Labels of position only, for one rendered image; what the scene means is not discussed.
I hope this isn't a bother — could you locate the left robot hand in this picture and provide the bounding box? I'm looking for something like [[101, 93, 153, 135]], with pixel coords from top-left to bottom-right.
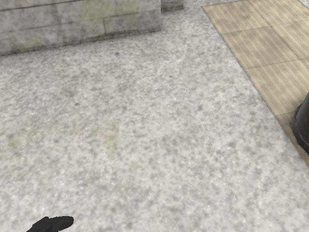
[[26, 216, 74, 232]]

